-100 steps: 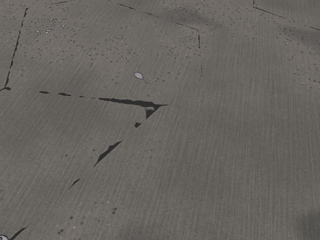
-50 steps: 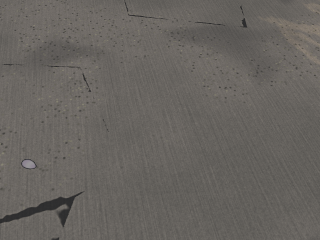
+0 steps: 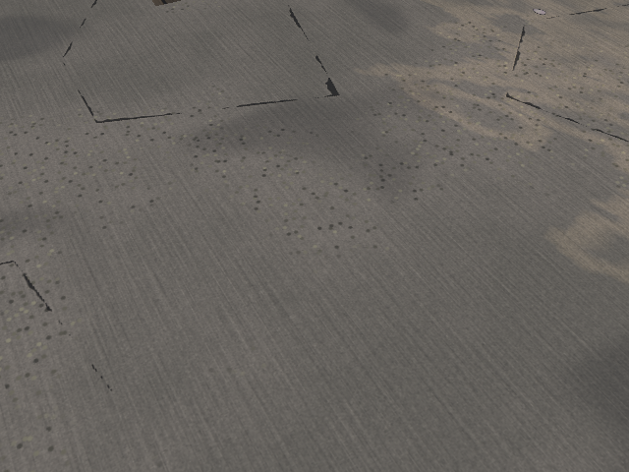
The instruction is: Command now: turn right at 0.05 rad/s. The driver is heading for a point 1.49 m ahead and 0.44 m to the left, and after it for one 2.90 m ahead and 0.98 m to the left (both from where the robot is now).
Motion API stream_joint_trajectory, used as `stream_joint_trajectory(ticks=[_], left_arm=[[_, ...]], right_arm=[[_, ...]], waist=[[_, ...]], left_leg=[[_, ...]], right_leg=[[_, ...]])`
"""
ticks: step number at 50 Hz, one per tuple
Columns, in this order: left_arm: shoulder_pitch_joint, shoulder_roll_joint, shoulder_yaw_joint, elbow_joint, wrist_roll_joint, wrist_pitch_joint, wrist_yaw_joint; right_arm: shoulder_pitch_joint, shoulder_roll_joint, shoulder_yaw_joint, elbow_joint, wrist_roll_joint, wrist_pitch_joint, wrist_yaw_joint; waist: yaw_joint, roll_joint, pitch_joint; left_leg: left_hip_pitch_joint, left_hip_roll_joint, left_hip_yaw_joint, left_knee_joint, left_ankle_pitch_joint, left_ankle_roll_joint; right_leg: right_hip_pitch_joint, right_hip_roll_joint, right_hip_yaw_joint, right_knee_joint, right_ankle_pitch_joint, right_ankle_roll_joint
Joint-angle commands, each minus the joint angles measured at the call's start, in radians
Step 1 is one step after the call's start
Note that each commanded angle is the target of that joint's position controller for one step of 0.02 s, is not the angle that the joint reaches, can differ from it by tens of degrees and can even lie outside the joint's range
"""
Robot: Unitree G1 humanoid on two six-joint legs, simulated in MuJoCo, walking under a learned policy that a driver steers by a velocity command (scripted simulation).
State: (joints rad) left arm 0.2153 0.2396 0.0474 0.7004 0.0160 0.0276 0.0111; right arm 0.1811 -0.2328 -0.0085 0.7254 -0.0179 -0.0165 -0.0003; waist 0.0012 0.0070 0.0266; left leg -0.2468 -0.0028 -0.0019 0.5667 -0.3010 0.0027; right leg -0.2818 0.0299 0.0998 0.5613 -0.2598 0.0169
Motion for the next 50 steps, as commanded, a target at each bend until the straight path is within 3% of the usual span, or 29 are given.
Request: stream_joint_trajectory(ticks=[1, 21, 37, 50], left_arm=[[-0.028, 0.098, 0.023, -0.063, -0.001, -0.019, 0.008], [-0.006, 0.070, 0.020, 0.032, -0.006, -0.016, 0.031], [0.016, 0.069, 0.023, 0.203, -0.012, -0.016, 0.044], [0.031, 0.065, 0.013, 0.327, -0.015, -0.018, 0.048]], right_arm=[[-0.007, -0.104, -0.030, -0.062, 0.001, -0.011, -0.002], [0.046, -0.089, -0.031, 0.022, 0.008, -0.020, -0.015], [0.087, -0.083, -0.030, 0.136, 0.014, -0.019, -0.023], [0.116, -0.079, -0.025, 0.221, 0.016, -0.013, -0.027]], waist=[[-0.011, -0.041, -0.051], [-0.003, -0.011, -0.026], [-0.004, -0.005, -0.001], [-0.004, -0.001, 0.014]], left_leg=[[-0.007, 0.051, -0.055, -0.098, 0.075, 0.024], [-0.028, 0.043, -0.050, -0.128, 0.070, 0.018], [-0.003, 0.041, -0.052, -0.176, 0.089, 0.032], [0.026, 0.037, -0.053, -0.202, 0.121, 0.040]], right_leg=[[0.029, -0.056, 0.064, -0.083, 0.132, -0.036], [0.073, -0.045, 0.047, -0.077, 0.164, -0.025], [0.095, -0.040, 0.028, -0.111, 0.181, -0.007], [0.094, -0.038, 0.010, -0.140, 0.175, 0.000]])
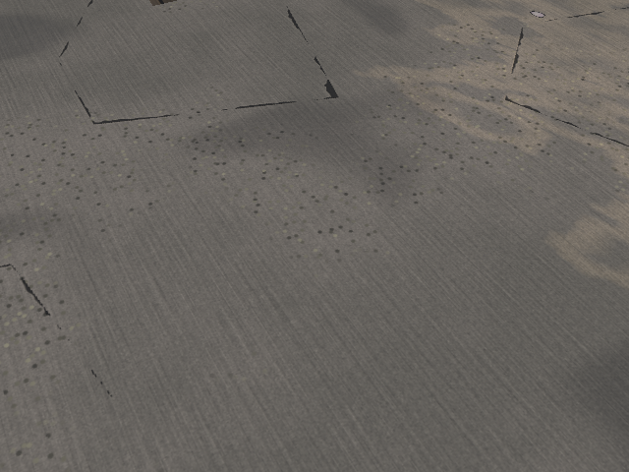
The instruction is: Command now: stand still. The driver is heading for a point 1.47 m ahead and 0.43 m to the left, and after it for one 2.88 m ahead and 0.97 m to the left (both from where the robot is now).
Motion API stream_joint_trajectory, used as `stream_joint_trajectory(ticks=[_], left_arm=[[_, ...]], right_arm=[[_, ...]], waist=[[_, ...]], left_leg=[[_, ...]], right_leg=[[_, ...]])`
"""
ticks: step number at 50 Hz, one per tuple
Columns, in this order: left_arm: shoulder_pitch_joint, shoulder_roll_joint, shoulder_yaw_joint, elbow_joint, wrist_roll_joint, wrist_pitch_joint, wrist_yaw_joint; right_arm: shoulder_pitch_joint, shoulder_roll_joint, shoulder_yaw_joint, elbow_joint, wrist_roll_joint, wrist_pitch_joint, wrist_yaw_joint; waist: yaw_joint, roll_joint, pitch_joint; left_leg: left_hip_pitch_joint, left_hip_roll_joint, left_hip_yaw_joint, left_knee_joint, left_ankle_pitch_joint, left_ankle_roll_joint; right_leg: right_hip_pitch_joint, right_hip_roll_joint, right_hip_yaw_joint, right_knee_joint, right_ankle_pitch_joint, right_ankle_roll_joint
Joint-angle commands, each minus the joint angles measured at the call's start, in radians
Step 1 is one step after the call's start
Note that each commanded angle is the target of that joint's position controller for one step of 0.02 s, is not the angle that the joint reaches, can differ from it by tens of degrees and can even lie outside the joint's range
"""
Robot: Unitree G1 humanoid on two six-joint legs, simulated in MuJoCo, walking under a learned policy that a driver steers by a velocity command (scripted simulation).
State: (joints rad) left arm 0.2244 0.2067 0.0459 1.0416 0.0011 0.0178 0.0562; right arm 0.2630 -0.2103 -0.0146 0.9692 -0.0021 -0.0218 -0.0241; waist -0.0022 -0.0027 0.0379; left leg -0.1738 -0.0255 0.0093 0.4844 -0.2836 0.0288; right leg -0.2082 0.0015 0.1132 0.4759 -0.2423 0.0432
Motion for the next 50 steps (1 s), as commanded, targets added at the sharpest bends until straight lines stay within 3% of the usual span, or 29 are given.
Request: stream_joint_trajectory(ticks=[1, 10, 11, 12, 13, 15, 17, 19, 21, 23, 24, 25, 26, 27, 28, 30, 32, 35, 38, 41, 44, 46, 47, 48, 49, 50], left_arm=[[0.023, 0.097, 0.013, -0.007, 0.000, -0.008, 0.003], [0.033, 0.092, 0.003, 0.040, -0.002, -0.009, 0.003], [0.049, 0.078, -0.001, 0.051, -0.002, -0.008, 0.004], [0.049, 0.075, -0.002, 0.054, -0.006, -0.007, 0.005], [0.038, 0.078, -0.001, 0.047, -0.010, -0.011, 0.004], [-0.029, 0.079, -0.005, 0.005, -0.013, -0.040, -0.007], [-0.066, 0.084, -0.002, -0.019, -0.024, -0.070, -0.025], [-0.057, 0.085, 0.001, -0.023, -0.032, -0.092, -0.040], [-0.028, 0.074, 0.003, -0.008, -0.033, -0.108, -0.049], [0.112, 0.068, 0.014, 0.056, -0.028, -0.108, -0.053], [0.189, 0.076, 0.021, 0.083, -0.028, -0.102, -0.051], [0.286, 0.122, 0.034, 0.093, -0.026, -0.102, -0.045], [0.390, 0.253, 0.056, 0.090, -0.025, -0.106, -0.047], [0.361, 0.228, 0.042, 0.096, -0.004, -0.124, -0.057], [0.251, 0.173, 0.023, 0.057, -0.006, -0.140, -0.063], [0.133, 0.129, 0.003, 0.012, -0.009, -0.145, -0.076], [0.160, 0.091, -0.011, 0.014, -0.003, -0.134, -0.074], [0.231, 0.118, -0.012, 0.027, 0.003, -0.122, -0.055], [0.241, 0.143, -0.011, 0.013, 0.003, -0.115, -0.041], [0.292, 0.154, -0.007, 0.023, -0.007, -0.114, -0.036], [0.301, 0.159, 0.001, 0.030, -0.017, -0.105, -0.033], [0.275, 0.180, 0.011, 0.020, -0.013, -0.095, -0.032], [0.261, 0.195, 0.017, 0.013, -0.007, -0.088, -0.032], [0.241, 0.193, 0.017, 0.005, 0.001, -0.077, -0.033], [0.224, 0.179, 0.008, -0.016, 0.009, -0.075, -0.036], [0.355, 0.044, -0.029, -0.031, 0.009, -0.094, -0.054]], right_arm=[[0.037, -0.101, -0.018, -0.017, 0.001, -0.007, -0.003], [0.058, -0.093, -0.012, 0.021, 0.001, -0.003, -0.003], [0.075, -0.088, -0.011, 0.033, 0.001, -0.002, -0.004], [0.082, -0.110, -0.018, 0.038, 0.007, 0.002, -0.008], [0.089, -0.151, -0.031, 0.036, 0.015, 0.005, -0.013], [0.134, -0.214, -0.053, 0.038, 0.024, -0.001, -0.018], [0.127, -0.206, -0.058, 0.030, 0.013, -0.021, -0.017], [0.095, -0.184, -0.057, 0.010, 0.024, -0.034, -0.011], [0.055, -0.193, -0.059, -0.005, 0.040, -0.033, -0.006], [0.047, -0.200, -0.060, -0.009, 0.046, -0.022, -0.002], [0.040, -0.178, -0.052, -0.014, 0.042, -0.024, 0.000], [0.012, -0.113, -0.032, -0.031, 0.030, -0.031, 0.009], [0.005, -0.047, -0.016, -0.074, 0.016, -0.051, 0.011], [-0.010, -0.084, -0.025, -0.089, 0.043, -0.065, 0.010], [-0.034, -0.123, -0.031, -0.101, 0.062, -0.077, 0.016], [-0.030, -0.147, -0.043, -0.084, 0.039, -0.090, 0.022], [-0.041, -0.146, -0.051, -0.079, 0.025, -0.086, 0.032], [-0.122, -0.102, -0.042, -0.109, 0.020, -0.072, 0.039], [-0.271, -0.073, -0.026, -0.167, 0.023, -0.072, 0.042], [-0.362, -0.075, -0.018, -0.199, 0.030, -0.073, 0.054], [-0.410, -0.090, -0.018, -0.230, 0.033, -0.081, 0.071], [-0.364, -0.123, -0.031, -0.228, 0.031, -0.087, 0.078], [-0.294, -0.152, -0.046, -0.212, 0.030, -0.087, 0.076], [-0.136, -0.192, -0.069, -0.166, 0.033, -0.084, 0.070], [0.052, -0.236, -0.089, -0.116, 0.032, -0.078, 0.059], [0.198, -0.333, -0.114, -0.082, 0.003, -0.072, 0.053]], waist=[[-0.001, 0.008, 0.004], [-0.002, 0.008, 0.010], [-0.002, 0.017, -0.012], [-0.008, 0.040, 0.001], [-0.018, 0.089, 0.026], [-0.048, 0.182, 0.098], [-0.046, 0.164, 0.152], [-0.022, 0.117, 0.132], [0.006, 0.108, 0.085], [0.063, 0.091, 0.033], [0.094, 0.060, 0.017], [0.135, -0.083, -0.008], [0.143, -0.307, -0.058], [0.117, -0.227, -0.025], [0.076, -0.136, 0.068], [0.028, -0.080, 0.084], [0.025, -0.090, 0.064], [0.042, -0.071, 0.063], [0.069, -0.063, 0.087], [0.088, -0.072, 0.109], [0.069, -0.073, 0.118], [0.020, -0.090, 0.063], [-0.022, -0.117, 0.000], [-0.103, -0.125, -0.098], [-0.183, -0.108, -0.215], [-0.138, 0.139, -0.408]], left_leg=[[-0.046, 0.059, -0.064, -0.121, 0.105, 0.014], [-0.036, 0.055, -0.062, -0.126, 0.122, 0.015], [-0.027, 0.051, -0.062, -0.143, 0.007, 0.019], [-0.033, 0.055, -0.083, -0.167, -0.170, 0.036], [-0.043, 0.095, -0.150, -0.208, -0.357, 0.073], [-0.056, 0.291, -0.410, -0.343, -0.575, 0.185], [-0.041, 0.378, -0.510, -0.390, -0.479, 0.240], [0.020, 0.353, -0.430, -0.368, -0.344, 0.204], [-0.034, 0.264, -0.275, -0.324, -0.218, 0.157], [-0.178, 0.189, -0.175, -0.222, -0.202, 0.137], [-0.242, 0.156, -0.143, -0.136, -0.181, 0.119], [-0.351, 0.080, -0.047, 0.137, -0.105, 0.066], [-0.556, -0.023, 0.026, 0.461, -0.228, 0.016], [-0.642, 0.008, -0.084, 0.666, -0.271, 0.033], [-0.720, 0.070, -0.117, 0.734, -0.167, 0.057], [-0.685, 0.130, -0.095, 0.677, 0.017, 0.063], [-0.609, 0.150, -0.061, 0.592, 0.114, 0.042], [-0.622, 0.144, -0.016, 0.487, 0.193, -0.003], [-0.557, 0.115, 0.018, 0.261, 0.298, -0.021], [-0.500, 0.086, 0.038, 0.130, 0.355, -0.012], [-0.495, 0.080, 0.019, 0.057, 0.330, 0.024], [-0.402, 0.049, 0.032, 0.038, 0.270, 0.056], [-0.295, 0.016, 0.054, 0.052, 0.235, 0.073], [-0.099, -0.019, 0.077, 0.050, 0.226, 0.101], [0.207, 0.059, -0.008, 0.077, 0.230, 0.145], [0.642, 0.345, -0.484, 0.030, 0.018, 0.318]], right_leg=[[0.020, -0.009, -0.005, -0.056, 0.157, -0.026], [0.013, -0.009, -0.014, -0.065, 0.152, -0.025], [0.020, 0.006, -0.034, -0.057, 0.073, -0.026], [-0.010, 0.036, -0.070, -0.014, -0.048, -0.030], [-0.072, 0.065, -0.111, 0.061, -0.175, -0.036], [-0.225, 0.025, -0.129, 0.258, -0.204, -0.053], [-0.347, -0.048, -0.084, 0.409, -0.245, -0.075], [-0.364, -0.082, -0.079, 0.340, -0.253, -0.099], [-0.180, -0.047, -0.137, 0.149, -0.159, -0.099], [0.109, 0.034, -0.219, 0.013, 0.024, -0.076], [0.209, 0.037, -0.202, -0.014, 0.015, -0.074], [0.319, -0.111, 0.019, -0.125, -0.102, -0.118], [0.429, -0.346, 0.452, -0.277, -0.258, -0.253], [0.351, -0.427, 0.642, -0.342, -0.462, -0.339], [0.295, -0.398, 0.554, -0.350, -0.483, -0.314], [0.237, -0.296, 0.318, -0.354, -0.226, -0.234], [0.212, -0.223, 0.147, -0.358, 0.022, -0.193], [0.210, -0.199, 0.049, -0.361, 0.259, -0.214], [0.151, -0.175, -0.014, -0.388, 0.302, -0.211], [0.169, -0.192, -0.035, -0.404, 0.296, -0.214], [0.271, -0.236, -0.048, -0.364, 0.382, -0.207], [0.334, -0.253, -0.062, -0.272, 0.615, -0.188], [0.352, -0.252, -0.070, -0.181, 0.811, -0.178], [0.325, -0.220, -0.098, 0.000, 0.948, -0.158], [0.142, -0.183, -0.110, 0.247, 0.823, -0.130], [-0.284, -0.011, -0.138, 0.680, 0.331, -0.062]])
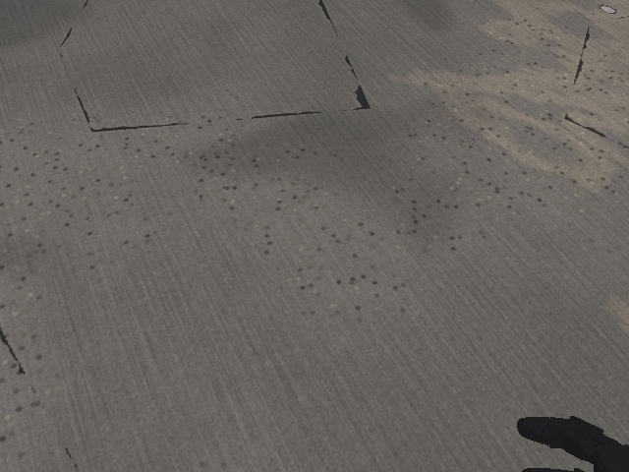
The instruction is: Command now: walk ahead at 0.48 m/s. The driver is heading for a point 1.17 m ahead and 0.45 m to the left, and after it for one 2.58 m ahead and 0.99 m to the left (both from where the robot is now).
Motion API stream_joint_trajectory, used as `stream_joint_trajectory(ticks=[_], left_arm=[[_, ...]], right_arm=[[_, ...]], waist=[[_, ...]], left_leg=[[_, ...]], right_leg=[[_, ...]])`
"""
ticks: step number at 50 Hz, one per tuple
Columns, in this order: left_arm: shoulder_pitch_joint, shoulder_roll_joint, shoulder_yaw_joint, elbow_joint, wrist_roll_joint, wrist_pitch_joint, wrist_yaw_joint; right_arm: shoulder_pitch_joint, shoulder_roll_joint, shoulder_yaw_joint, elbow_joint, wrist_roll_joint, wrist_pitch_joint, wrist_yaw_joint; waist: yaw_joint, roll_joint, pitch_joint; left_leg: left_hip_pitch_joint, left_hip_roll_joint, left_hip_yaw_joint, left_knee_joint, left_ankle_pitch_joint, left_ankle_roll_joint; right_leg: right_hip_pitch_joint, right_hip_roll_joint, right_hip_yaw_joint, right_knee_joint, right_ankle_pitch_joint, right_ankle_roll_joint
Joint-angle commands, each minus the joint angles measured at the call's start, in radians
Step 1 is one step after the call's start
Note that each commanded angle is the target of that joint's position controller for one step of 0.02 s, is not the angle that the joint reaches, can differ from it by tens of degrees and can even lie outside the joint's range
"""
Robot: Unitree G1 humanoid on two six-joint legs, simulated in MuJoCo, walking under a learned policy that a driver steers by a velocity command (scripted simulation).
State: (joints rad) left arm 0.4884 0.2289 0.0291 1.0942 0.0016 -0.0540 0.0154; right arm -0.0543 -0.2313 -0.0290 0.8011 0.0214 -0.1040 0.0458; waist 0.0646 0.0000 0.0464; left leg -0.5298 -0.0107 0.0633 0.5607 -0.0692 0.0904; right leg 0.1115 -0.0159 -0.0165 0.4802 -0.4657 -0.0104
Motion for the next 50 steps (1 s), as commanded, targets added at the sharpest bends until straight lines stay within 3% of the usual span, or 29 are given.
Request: stream_joint_trajectory(ticks=[1, 2, 3, 4, 6, 7, 9, 12, 15, 18, 20, 23, 24, 25, 26, 27, 28, 29, 30, 31, 33, 36, 40, 46, 48, 50], left_arm=[[0.084, 0.018, -0.016, -0.061, -0.008, -0.054, -0.022], [-0.032, 0.116, 0.012, -0.105, -0.040, -0.076, -0.026], [-0.119, 0.142, 0.017, -0.134, -0.051, -0.085, -0.021], [-0.158, 0.138, 0.024, -0.142, -0.043, -0.083, -0.010], [-0.114, 0.090, 0.028, -0.135, -0.025, -0.054, -0.001], [-0.101, 0.067, 0.026, -0.134, -0.023, -0.042, 0.001], [-0.146, 0.071, 0.029, -0.160, -0.017, -0.028, 0.005], [-0.287, 0.088, 0.034, -0.215, -0.004, -0.031, 0.003], [-0.411, 0.068, 0.024, -0.251, -0.008, -0.043, -0.010], [-0.519, 0.072, 0.018, -0.287, -0.016, -0.047, -0.024], [-0.561, 0.086, 0.019, -0.313, -0.020, -0.054, -0.035], [-0.506, 0.134, 0.035, -0.315, -0.021, -0.070, -0.044], [-0.415, 0.162, 0.051, -0.292, -0.020, -0.074, -0.042], [-0.242, 0.217, 0.077, -0.247, -0.014, -0.077, -0.033], [-0.085, 0.306, 0.099, -0.225, 0.006, -0.076, -0.025], [-0.045, 0.310, 0.098, -0.214, 0.004, -0.065, -0.031], [-0.086, 0.205, 0.069, -0.225, 0.002, -0.065, -0.029], [-0.172, 0.167, 0.056, -0.241, -0.003, -0.066, -0.026], [-0.243, 0.141, 0.048, -0.249, 0.001, -0.067, -0.028], [-0.284, 0.120, 0.043, -0.248, 0.006, -0.070, -0.029], [-0.315, 0.101, 0.042, -0.238, 0.013, -0.074, -0.029], [-0.296, 0.130, 0.055, -0.217, 0.014, -0.079, -0.018], [-0.272, 0.163, 0.066, -0.206, 0.015, -0.068, 0.000], [-0.186, 0.203, 0.082, -0.185, -0.010, -0.036, 0.010], [-0.190, 0.221, 0.088, -0.186, -0.018, -0.022, 0.010], [-0.213, 0.252, 0.097, -0.199, -0.025, -0.008, 0.014]], right_arm=[[0.511, -0.242, -0.076, 0.099, -0.018, 0.014, -0.016], [0.409, -0.188, -0.058, 0.090, -0.009, 0.010, -0.015], [0.305, -0.151, -0.046, 0.067, -0.009, 0.005, -0.015], [0.240, -0.120, -0.036, 0.062, -0.017, -0.003, -0.008], [0.202, -0.082, -0.025, 0.071, -0.031, -0.012, 0.001], [0.214, -0.084, -0.025, 0.083, -0.027, -0.014, 0.002], [0.251, -0.114, -0.030, 0.105, -0.025, -0.017, -0.007], [0.314, -0.149, -0.037, 0.126, -0.024, -0.011, -0.031], [0.366, -0.166, -0.039, 0.138, -0.015, -0.004, -0.045], [0.447, -0.174, -0.042, 0.168, -0.002, 0.006, -0.048], [0.474, -0.177, -0.045, 0.180, 0.003, 0.019, -0.051], [0.456, -0.200, -0.058, 0.172, 0.004, 0.036, -0.058], [0.435, -0.198, -0.057, 0.163, 0.002, 0.040, -0.058], [0.429, -0.163, -0.044, 0.150, -0.009, 0.041, -0.056], [0.480, -0.078, -0.020, 0.120, -0.021, 0.032, -0.053], [0.563, -0.006, 0.003, 0.116, -0.004, 0.016, -0.050], [0.493, -0.132, -0.031, 0.117, 0.025, 0.008, -0.052], [0.419, -0.166, -0.043, 0.092, 0.036, 0.007, -0.055], [0.385, -0.156, -0.047, 0.090, 0.024, 0.010, -0.061], [0.386, -0.135, -0.053, 0.090, 0.015, 0.020, -0.062], [0.408, -0.088, -0.055, 0.087, 0.018, 0.047, -0.055], [0.358, -0.072, -0.058, 0.049, 0.011, 0.071, -0.054], [0.253, -0.064, -0.055, 0.000, 0.003, 0.066, -0.035], [0.060, -0.056, -0.040, -0.092, 0.001, 0.063, 0.004], [0.051, -0.073, -0.046, -0.116, 0.003, 0.065, 0.014], [0.126, -0.114, -0.068, -0.117, 0.005, 0.070, 0.017]], waist=[[-0.202, 0.211, -0.493], [-0.183, 0.176, -0.299], [-0.150, 0.093, -0.177], [-0.112, 0.023, -0.100], [-0.046, 0.061, -0.067], [-0.035, 0.065, -0.054], [-0.028, 0.062, -0.016], [-0.059, 0.042, 0.015], [-0.097, 0.042, 0.023], [-0.136, 0.036, 0.041], [-0.136, 0.039, 0.051], [-0.082, 0.069, 0.012], [-0.028, 0.073, -0.041], [0.045, 0.059, -0.164], [0.062, -0.090, -0.336], [0.034, -0.321, -0.464], [0.046, -0.209, -0.359], [0.029, -0.154, -0.223], [-0.001, -0.087, -0.154], [-0.031, -0.093, -0.106], [-0.068, -0.114, -0.072], [-0.078, -0.076, -0.027], [-0.058, -0.052, 0.005], [0.003, -0.031, 0.059], [-0.016, -0.048, 0.047], [-0.076, -0.088, -0.025]], left_leg=[[1.015, 0.414, -0.852, -0.252, -0.295, 0.289], [0.858, 0.369, -0.720, -0.284, -0.313, 0.223], [0.671, 0.337, -0.562, -0.311, -0.230, 0.189], [0.507, 0.297, -0.443, -0.346, -0.120, 0.167], [0.343, 0.233, -0.312, -0.403, -0.051, 0.144], [0.305, 0.222, -0.278, -0.426, -0.031, 0.151], [0.267, 0.216, -0.229, -0.461, 0.004, 0.165], [0.311, 0.208, -0.190, -0.478, 0.041, 0.157], [0.331, 0.176, -0.126, -0.476, 0.064, 0.122], [0.404, 0.198, -0.145, -0.450, 0.044, 0.118], [0.485, 0.231, -0.178, -0.402, 0.051, 0.113], [0.539, 0.263, -0.227, -0.303, 0.137, 0.087], [0.527, 0.232, -0.211, -0.201, 0.264, 0.068], [0.438, 0.169, -0.171, 0.007, 0.287, 0.037], [0.128, 0.046, -0.096, 0.372, 0.022, -0.023], [-0.119, -0.049, -0.131, 0.621, -0.520, -0.053], [-0.198, 0.011, -0.215, 0.729, -0.493, -0.042], [-0.231, 0.057, -0.187, 0.733, -0.396, -0.033], [-0.188, 0.100, -0.175, 0.699, -0.308, -0.035], [-0.141, 0.129, -0.179, 0.652, -0.250, -0.038], [-0.072, 0.153, -0.167, 0.620, -0.198, -0.042], [-0.134, 0.164, -0.167, 0.559, -0.116, -0.055], [-0.168, 0.155, -0.143, 0.336, 0.052, -0.067], [-0.192, 0.128, -0.042, 0.129, 0.053, -0.034], [-0.151, 0.097, -0.004, 0.100, -0.028, -0.006], [-0.001, 0.023, 0.057, 0.102, -0.126, 0.034]], right_leg=[[-0.732, 0.084, 0.140, 0.871, -0.068, -0.016], [-0.828, 0.016, 0.154, 0.939, -0.037, -0.040], [-0.821, -0.041, 0.119, 0.906, 0.058, -0.052], [-0.777, -0.083, 0.098, 0.838, 0.131, -0.051], [-0.654, -0.129, 0.102, 0.748, 0.193, -0.048], [-0.639, -0.135, 0.093, 0.719, 0.196, -0.043], [-0.684, -0.147, 0.079, 0.643, 0.243, -0.024], [-0.786, -0.153, 0.069, 0.443, 0.415, 0.004], [-0.736, -0.111, 0.030, 0.215, 0.571, 0.007], [-0.721, -0.081, 0.024, 0.106, 0.587, 0.012], [-0.740, -0.071, 0.045, 0.048, 0.538, 0.003], [-0.621, -0.043, 0.044, -0.004, 0.434, -0.020], [-0.487, -0.018, 0.022, -0.027, 0.406, -0.038], [-0.230, -0.047, 0.042, 0.002, 0.416, -0.075], [0.154, -0.279, 0.317, 0.023, 0.365, -0.170], [0.327, -0.430, 0.693, -0.122, 0.181, -0.254], [0.235, -0.392, 0.644, -0.165, 0.102, -0.212], [0.090, -0.369, 0.485, -0.186, 0.157, -0.173], [-0.047, -0.330, 0.377, -0.220, 0.244, -0.156], [-0.143, -0.296, 0.284, -0.257, 0.306, -0.146], [-0.238, -0.256, 0.157, -0.310, 0.369, -0.143], [-0.258, -0.257, 0.049, -0.346, 0.476, -0.164], [-0.221, -0.244, -0.067, -0.365, 0.516, -0.156], [-0.067, -0.283, -0.165, -0.321, 0.580, -0.138], [-0.017, -0.295, -0.192, -0.252, 0.744, -0.120], [-0.001, -0.291, -0.220, -0.091, 1.075, -0.098]])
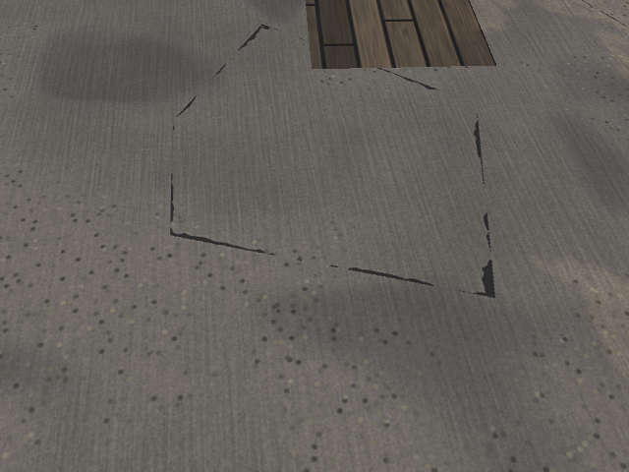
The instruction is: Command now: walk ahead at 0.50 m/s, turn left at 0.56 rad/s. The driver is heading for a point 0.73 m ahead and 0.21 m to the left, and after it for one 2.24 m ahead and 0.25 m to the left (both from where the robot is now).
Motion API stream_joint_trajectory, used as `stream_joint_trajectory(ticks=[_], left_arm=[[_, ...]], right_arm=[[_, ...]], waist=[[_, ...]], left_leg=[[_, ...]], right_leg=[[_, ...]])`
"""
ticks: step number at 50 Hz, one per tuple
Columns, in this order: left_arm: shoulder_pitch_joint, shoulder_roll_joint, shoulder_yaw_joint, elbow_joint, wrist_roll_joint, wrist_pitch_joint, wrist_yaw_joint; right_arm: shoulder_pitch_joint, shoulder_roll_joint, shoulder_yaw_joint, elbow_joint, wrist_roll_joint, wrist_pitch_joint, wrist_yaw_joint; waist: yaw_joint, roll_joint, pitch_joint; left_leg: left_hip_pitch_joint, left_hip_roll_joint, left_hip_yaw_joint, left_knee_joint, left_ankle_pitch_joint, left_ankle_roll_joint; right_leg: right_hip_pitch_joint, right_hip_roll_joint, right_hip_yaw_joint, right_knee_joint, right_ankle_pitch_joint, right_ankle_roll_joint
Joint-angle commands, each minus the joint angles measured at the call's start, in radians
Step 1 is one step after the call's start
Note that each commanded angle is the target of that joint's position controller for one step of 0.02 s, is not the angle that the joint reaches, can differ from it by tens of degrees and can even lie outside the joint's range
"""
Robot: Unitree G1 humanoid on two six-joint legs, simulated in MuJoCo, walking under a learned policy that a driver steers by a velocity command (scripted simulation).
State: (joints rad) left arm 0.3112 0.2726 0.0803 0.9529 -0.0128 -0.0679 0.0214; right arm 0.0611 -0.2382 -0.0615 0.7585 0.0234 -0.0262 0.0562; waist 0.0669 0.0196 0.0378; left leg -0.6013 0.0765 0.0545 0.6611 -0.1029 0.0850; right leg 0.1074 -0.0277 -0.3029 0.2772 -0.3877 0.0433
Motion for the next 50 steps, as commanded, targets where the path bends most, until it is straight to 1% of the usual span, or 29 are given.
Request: stream_joint_trajectory(ticks=[1, 2, 3, 4, 5, 6, 7, 8, 9, 11, 13, 18, 21, 23, 25, 26, 27, 28, 29, 30, 31, 32, 33, 34, 36, 39, 44, 48, 50], left_arm=[[-0.054, 0.217, 0.047, -0.064, -0.014, 0.015, 0.009], [-0.058, 0.206, 0.041, -0.072, -0.012, 0.016, 0.010], [-0.025, 0.104, 0.011, -0.109, 0.027, 0.004, 0.007], [0.005, 0.044, -0.016, -0.157, 0.016, -0.040, -0.006], [-0.128, 0.127, 0.002, -0.182, -0.026, -0.073, -0.019], [-0.164, 0.129, 0.002, -0.196, -0.039, -0.089, -0.023], [-0.155, 0.123, 0.003, -0.178, -0.017, -0.093, -0.014], [-0.141, 0.140, 0.015, -0.168, 0.006, -0.084, -0.008], [-0.123, 0.143, 0.020, -0.166, 0.010, -0.069, -0.010], [-0.126, 0.116, 0.017, -0.178, 0.022, -0.047, -0.010], [-0.192, 0.094, 0.011, -0.205, 0.030, -0.037, -0.006], [-0.366, 0.060, -0.007, -0.264, 0.016, -0.046, -0.023], [-0.419, 0.082, -0.005, -0.296, 0.005, -0.057, -0.037], [-0.415, 0.106, 0.002, -0.303, 0.004, -0.067, -0.046], [-0.356, 0.128, 0.011, -0.294, 0.002, -0.077, -0.048], [-0.268, 0.146, 0.023, -0.272, 0.006, -0.082, -0.043], [-0.140, 0.184, 0.038, -0.253, 0.023, -0.087, -0.037], [0.013, 0.263, 0.058, -0.238, 0.042, -0.083, -0.029], [0.053, 0.247, 0.056, -0.209, 0.023, -0.069, -0.038], [0.000, 0.153, 0.031, -0.232, 0.008, -0.061, -0.037], [-0.048, 0.115, 0.019, -0.242, 0.010, -0.049, -0.033], [-0.094, 0.100, 0.012, -0.239, 0.018, -0.043, -0.032], [-0.119, 0.082, 0.005, -0.234, 0.024, -0.043, -0.030], [-0.131, 0.081, 0.004, -0.228, 0.027, -0.045, -0.030], [-0.126, 0.093, 0.010, -0.213, 0.020, -0.055, -0.031], [-0.108, 0.131, 0.023, -0.193, 0.019, -0.060, -0.029], [-0.076, 0.164, 0.029, -0.171, 0.013, -0.041, -0.020], [-0.019, 0.199, 0.038, -0.146, -0.005, -0.017, -0.019], [-0.007, 0.216, 0.039, -0.133, -0.017, -0.002, -0.017]], right_arm=[[0.129, -0.145, -0.058, -0.049, 0.007, -0.007, 0.004], [0.299, -0.212, -0.096, -0.003, 0.008, -0.003, -0.012], [0.379, -0.321, -0.124, 0.020, 0.009, 0.005, -0.035], [0.343, -0.355, -0.115, -0.022, -0.001, -0.014, -0.027], [0.347, -0.263, -0.088, -0.021, -0.008, -0.028, -0.018], [0.308, -0.220, -0.076, -0.018, -0.007, -0.040, -0.019], [0.230, -0.187, -0.066, -0.033, -0.003, -0.046, -0.020], [0.170, -0.151, -0.055, -0.049, -0.007, -0.048, -0.022], [0.146, -0.140, -0.048, -0.063, -0.015, -0.048, -0.027], [0.161, -0.159, -0.052, -0.062, -0.011, -0.053, -0.038], [0.198, -0.188, -0.060, -0.054, -0.007, -0.054, -0.054], [0.268, -0.192, -0.060, -0.038, -0.001, -0.040, -0.072], [0.311, -0.190, -0.060, -0.021, 0.004, -0.034, -0.074], [0.320, -0.186, -0.059, -0.019, 0.005, -0.026, -0.080], [0.304, -0.190, -0.062, -0.026, 0.001, -0.019, -0.084], [0.284, -0.175, -0.056, -0.036, 0.000, -0.016, -0.083], [0.268, -0.132, -0.039, -0.053, -0.007, -0.019, -0.078], [0.350, -0.073, -0.021, -0.078, -0.004, -0.024, -0.077], [0.425, -0.086, -0.012, -0.091, 0.015, -0.030, -0.078], [0.374, -0.185, -0.034, -0.073, 0.024, -0.028, -0.077], [0.282, -0.208, -0.041, -0.088, 0.014, -0.021, -0.076], [0.235, -0.194, -0.042, -0.102, 0.003, -0.019, -0.074], [0.221, -0.180, -0.045, -0.108, -0.003, -0.014, -0.070], [0.235, -0.157, -0.044, -0.108, 0.003, -0.008, -0.065], [0.232, -0.119, -0.036, -0.119, 0.007, 0.003, -0.062], [0.182, -0.107, -0.031, -0.148, 0.001, 0.006, -0.059], [0.044, -0.083, -0.016, -0.181, 0.000, -0.011, -0.029], [-0.054, -0.083, -0.012, -0.229, 0.004, -0.011, -0.005], [-0.043, -0.093, -0.020, -0.243, -0.010, -0.015, -0.002]], waist=[[-0.150, -0.105, -0.080], [-0.233, -0.068, -0.168], [-0.205, 0.148, -0.230], [-0.131, 0.231, -0.384], [-0.191, 0.096, -0.330], [-0.168, 0.072, -0.211], [-0.116, -0.016, -0.145], [-0.079, -0.010, -0.111], [-0.054, 0.008, -0.103], [-0.044, 0.005, -0.091], [-0.058, 0.004, -0.064], [-0.127, 0.063, -0.026], [-0.147, 0.075, -0.020], [-0.137, 0.083, -0.024], [-0.102, 0.117, -0.037], [-0.054, 0.120, -0.075], [0.009, 0.086, -0.187], [0.018, -0.105, -0.358], [-0.012, -0.365, -0.418], [0.004, -0.224, -0.273], [0.011, -0.132, -0.162], [-0.011, -0.086, -0.081], [-0.035, -0.098, -0.046], [-0.053, -0.119, -0.032], [-0.060, -0.123, -0.024], [-0.056, -0.090, -0.021], [-0.005, -0.073, 0.007], [0.021, -0.075, 0.044], [-0.012, -0.089, 0.029]], left_leg=[[0.229, -0.112, 0.089, -0.034, -0.092, 0.069], [0.502, -0.142, 0.056, -0.097, -0.038, 0.109], [0.788, 0.078, -0.320, -0.134, -0.055, 0.198], [0.988, 0.262, -0.888, -0.324, -0.235, 0.376], [0.970, 0.251, -0.832, -0.394, -0.225, 0.315], [0.854, 0.218, -0.675, -0.386, -0.155, 0.275], [0.699, 0.170, -0.555, -0.382, -0.060, 0.236], [0.579, 0.133, -0.470, -0.392, 0.037, 0.213], [0.507, 0.113, -0.436, -0.415, 0.086, 0.208], [0.438, 0.092, -0.387, -0.438, 0.183, 0.216], [0.408, 0.069, -0.341, -0.450, 0.219, 0.208], [0.368, 0.010, -0.301, -0.434, 0.077, 0.138], [0.418, 0.041, -0.364, -0.385, 0.036, 0.128], [0.482, 0.065, -0.423, -0.325, 0.034, 0.119], [0.512, 0.076, -0.468, -0.262, 0.091, 0.104], [0.500, 0.042, -0.459, -0.190, 0.159, 0.083], [0.426, -0.014, -0.411, -0.001, 0.158, 0.050], [0.144, -0.134, -0.287, 0.339, -0.084, -0.023], [-0.102, -0.158, -0.240, 0.566, -0.499, -0.050], [-0.190, -0.088, -0.260, 0.661, -0.438, -0.056], [-0.193, -0.051, -0.217, 0.671, -0.354, -0.060], [-0.161, -0.020, -0.199, 0.627, -0.292, -0.063], [-0.126, 0.011, -0.199, 0.578, -0.251, -0.061], [-0.083, 0.031, -0.189, 0.551, -0.230, -0.059], [-0.077, 0.045, -0.167, 0.511, -0.198, -0.066], [-0.132, 0.056, -0.167, 0.405, -0.093, -0.082], [-0.090, 0.035, -0.090, 0.129, 0.127, -0.073], [-0.085, 0.012, -0.033, 0.007, 0.074, -0.044], [0.019, -0.050, 0.001, -0.047, -0.031, -0.010]], right_leg=[[-0.028, -0.257, 0.047, 0.282, 1.087, -0.133], [-0.165, -0.214, 0.033, 0.526, 0.978, -0.092], [-0.514, -0.115, 0.037, 0.878, 0.319, -0.037], [-0.800, 0.071, 0.277, 1.124, -0.231, -0.010], [-0.919, 0.020, 0.394, 1.155, -0.169, -0.035], [-0.949, -0.023, 0.381, 1.094, -0.077, -0.062], [-0.885, -0.069, 0.384, 1.004, 0.001, -0.065], [-0.807, -0.097, 0.386, 0.922, 0.045, -0.059], [-0.746, -0.110, 0.390, 0.888, 0.075, -0.051], [-0.714, -0.103, 0.371, 0.806, 0.112, -0.020], [-0.738, -0.084, 0.357, 0.686, 0.206, 0.008], [-0.668, -0.007, 0.344, 0.325, 0.480, 0.014], [-0.643, 0.014, 0.362, 0.245, 0.486, 0.000], [-0.629, 0.020, 0.378, 0.202, 0.426, -0.017], [-0.557, 0.027, 0.372, 0.183, 0.334, -0.044], [-0.434, 0.036, 0.350, 0.143, 0.341, -0.069], [-0.206, -0.049, 0.413, 0.168, 0.345, -0.120], [0.173, -0.273, 0.720, 0.167, 0.248, -0.239], [0.302, -0.412, 1.089, 0.056, 0.012, -0.327], [0.190, -0.386, 1.016, 0.021, -0.132, -0.289], [0.054, -0.343, 0.855, 0.011, -0.081, -0.246], [-0.084, -0.298, 0.737, -0.019, 0.035, -0.230], [-0.165, -0.264, 0.654, -0.044, 0.116, -0.219], [-0.221, -0.239, 0.583, -0.072, 0.163, -0.210], [-0.254, -0.230, 0.492, -0.112, 0.249, -0.226], [-0.220, -0.242, 0.394, -0.134, 0.374, -0.244], [-0.169, -0.211, 0.221, -0.129, 0.461, -0.204], [-0.066, -0.249, 0.170, -0.097, 0.520, -0.184], [-0.051, -0.255, 0.159, 0.009, 0.859, -0.175]])
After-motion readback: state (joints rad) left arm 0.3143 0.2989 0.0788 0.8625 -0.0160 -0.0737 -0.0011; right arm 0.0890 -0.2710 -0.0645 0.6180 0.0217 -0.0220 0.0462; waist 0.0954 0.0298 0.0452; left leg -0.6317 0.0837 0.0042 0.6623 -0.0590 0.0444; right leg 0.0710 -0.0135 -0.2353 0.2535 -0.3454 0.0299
